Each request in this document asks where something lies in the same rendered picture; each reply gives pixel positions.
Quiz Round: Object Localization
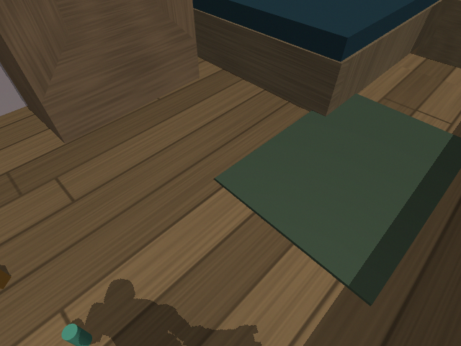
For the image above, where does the bed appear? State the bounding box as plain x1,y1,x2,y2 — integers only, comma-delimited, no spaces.
192,0,442,116

